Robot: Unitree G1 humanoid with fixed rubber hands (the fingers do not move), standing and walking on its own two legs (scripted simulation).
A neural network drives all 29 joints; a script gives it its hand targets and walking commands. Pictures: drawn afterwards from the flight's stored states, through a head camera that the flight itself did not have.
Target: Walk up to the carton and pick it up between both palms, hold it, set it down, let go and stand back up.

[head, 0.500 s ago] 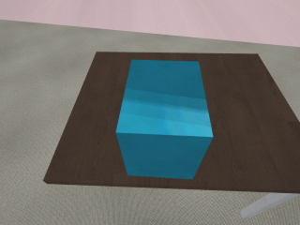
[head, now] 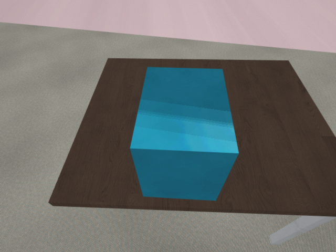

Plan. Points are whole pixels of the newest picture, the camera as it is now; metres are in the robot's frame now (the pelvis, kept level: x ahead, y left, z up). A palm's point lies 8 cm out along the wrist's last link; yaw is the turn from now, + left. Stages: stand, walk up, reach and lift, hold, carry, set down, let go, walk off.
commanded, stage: stand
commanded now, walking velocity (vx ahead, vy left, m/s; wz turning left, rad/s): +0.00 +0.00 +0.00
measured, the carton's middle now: (181, 134) +0.43 -0.02 -0.01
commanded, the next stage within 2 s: none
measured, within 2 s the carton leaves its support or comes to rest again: neither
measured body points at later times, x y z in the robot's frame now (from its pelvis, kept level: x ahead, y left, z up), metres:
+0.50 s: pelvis +0.00 +0.00 +0.00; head +0.01 +0.00 +0.45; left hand +0.03 +0.27 -0.14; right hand +0.04 -0.27 -0.14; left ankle -0.02 +0.11 -0.75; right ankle +0.01 -0.14 -0.75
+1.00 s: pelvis +0.00 +0.00 +0.00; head +0.02 +0.00 +0.45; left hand +0.04 +0.28 -0.14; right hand +0.05 -0.27 -0.14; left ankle -0.02 +0.11 -0.75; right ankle +0.01 -0.14 -0.75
